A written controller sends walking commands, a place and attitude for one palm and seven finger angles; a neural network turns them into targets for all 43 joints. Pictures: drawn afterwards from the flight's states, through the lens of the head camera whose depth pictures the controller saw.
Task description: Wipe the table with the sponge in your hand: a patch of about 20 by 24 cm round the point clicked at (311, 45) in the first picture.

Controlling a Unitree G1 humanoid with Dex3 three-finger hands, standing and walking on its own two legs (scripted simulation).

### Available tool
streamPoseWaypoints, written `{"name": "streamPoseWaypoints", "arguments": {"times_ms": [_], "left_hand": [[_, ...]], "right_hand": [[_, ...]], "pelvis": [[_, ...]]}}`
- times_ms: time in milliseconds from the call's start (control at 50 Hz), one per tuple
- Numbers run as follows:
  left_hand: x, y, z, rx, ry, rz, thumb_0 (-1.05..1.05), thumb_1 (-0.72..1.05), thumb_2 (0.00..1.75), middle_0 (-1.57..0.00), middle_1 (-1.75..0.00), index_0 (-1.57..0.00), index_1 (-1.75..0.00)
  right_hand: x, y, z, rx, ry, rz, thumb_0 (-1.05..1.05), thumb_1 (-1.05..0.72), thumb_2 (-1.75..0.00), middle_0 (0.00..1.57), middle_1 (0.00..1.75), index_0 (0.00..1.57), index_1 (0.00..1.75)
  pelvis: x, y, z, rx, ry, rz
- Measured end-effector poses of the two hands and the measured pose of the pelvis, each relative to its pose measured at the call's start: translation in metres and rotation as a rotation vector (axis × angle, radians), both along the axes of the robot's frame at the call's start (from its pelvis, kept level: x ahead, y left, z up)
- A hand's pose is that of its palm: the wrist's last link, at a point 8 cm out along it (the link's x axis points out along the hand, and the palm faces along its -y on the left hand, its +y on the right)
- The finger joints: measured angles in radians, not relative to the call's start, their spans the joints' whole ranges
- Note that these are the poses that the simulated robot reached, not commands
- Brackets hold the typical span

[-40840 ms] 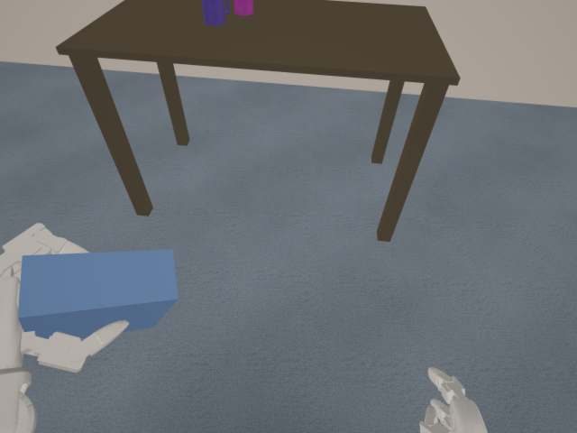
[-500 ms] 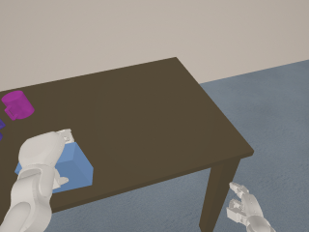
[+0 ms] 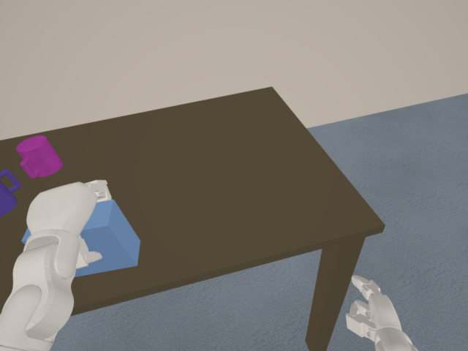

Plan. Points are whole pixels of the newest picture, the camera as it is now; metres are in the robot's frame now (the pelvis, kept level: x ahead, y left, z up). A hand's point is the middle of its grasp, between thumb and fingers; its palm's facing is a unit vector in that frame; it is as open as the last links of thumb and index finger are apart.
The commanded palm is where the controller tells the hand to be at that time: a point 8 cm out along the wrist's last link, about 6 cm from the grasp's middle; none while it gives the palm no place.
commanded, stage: lift the sponge slowly off the table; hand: left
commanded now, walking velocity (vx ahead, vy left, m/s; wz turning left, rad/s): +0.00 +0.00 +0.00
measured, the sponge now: (94, 247) +0.24 +0.30 +0.08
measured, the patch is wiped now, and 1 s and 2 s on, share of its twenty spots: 1.00 1.00 1.00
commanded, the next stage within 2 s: bring the sponge back beside the body in 1.18 s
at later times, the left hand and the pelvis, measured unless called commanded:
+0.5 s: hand (70, 214) +0.24 +0.30 +0.17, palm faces +0.13 -0.07 -0.99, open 9.5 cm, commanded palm +0.21 +0.30 +0.24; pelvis -0.01 +0.01 +0.00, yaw +0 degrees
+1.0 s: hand (72, 189) +0.26 +0.29 +0.21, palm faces +0.23 -0.10 -0.97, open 9.5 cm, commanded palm +0.21 +0.29 +0.28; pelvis -0.01 +0.02 +0.00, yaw +0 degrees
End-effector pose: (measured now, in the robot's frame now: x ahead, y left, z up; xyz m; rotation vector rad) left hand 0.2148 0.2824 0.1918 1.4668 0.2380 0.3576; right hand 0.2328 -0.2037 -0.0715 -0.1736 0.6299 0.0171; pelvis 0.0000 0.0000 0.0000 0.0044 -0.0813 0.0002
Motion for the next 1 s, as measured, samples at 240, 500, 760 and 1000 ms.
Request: {"name": "streamPoseWaypoints", "arguments": {"times_ms": [240, 500, 760, 1000], "left_hand": [[-0.004, 0.011, 0.01, 0.003, -0.001, 0.007, -0.01, -0.49, 1.08, -0.76, -1.38, -0.82, -1.38], [0.0, 0.014, 0.026, 0.0, -0.037, -0.022, -0.01, -0.49, 1.08, -0.76, -1.38, -0.82, -1.39], [0.008, 0.003, 0.05, -0.013, -0.11, -0.052, -0.01, -0.49, 1.08, -0.76, -1.38, -0.82, -1.39], [0.011, 0.001, 0.062, -0.026, -0.141, -0.029, -0.01, -0.49, 1.08, -0.76, -1.38, -0.82, -1.39]], "right_hand": [[0.001, 0.004, 0.008, -0.013, -0.029, 0.007, 0.01, -0.9, -0.9, 0.2, 0.3, 0.2, 0.3], [-0.005, 0.018, 0.008, -0.013, -0.024, 0.015, 0.01, -0.9, -0.9, 0.2, 0.3, 0.2, 0.3], [-0.001, 0.038, 0.009, 0.031, -0.031, 0.041, 0.01, -0.9, -0.9, 0.2, 0.3, 0.2, 0.3], [0.003, 0.031, 0.011, 0.022, -0.032, 0.042, 0.01, -0.9, -0.9, 0.2, 0.3, 0.2, 0.31]], "pelvis": [[-0.007, 0.003, 0.0, -0.001, -0.007, 0.001], [-0.014, 0.012, 0.0, -0.004, -0.01, 0.004], [-0.015, 0.02, 0.001, 0.0, 0.0, -0.001], [-0.014, 0.016, 0.001, 0.001, 0.006, 0.0]]}}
